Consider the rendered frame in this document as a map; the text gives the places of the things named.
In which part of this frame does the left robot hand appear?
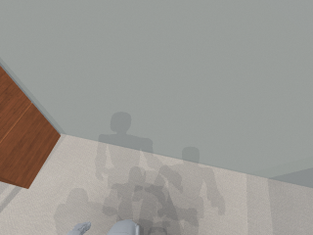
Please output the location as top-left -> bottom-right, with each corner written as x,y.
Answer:
67,221 -> 92,235

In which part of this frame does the robot left thigh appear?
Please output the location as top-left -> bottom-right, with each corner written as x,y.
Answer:
107,220 -> 140,235

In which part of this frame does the cupboard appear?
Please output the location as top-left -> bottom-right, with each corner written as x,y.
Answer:
0,66 -> 61,189

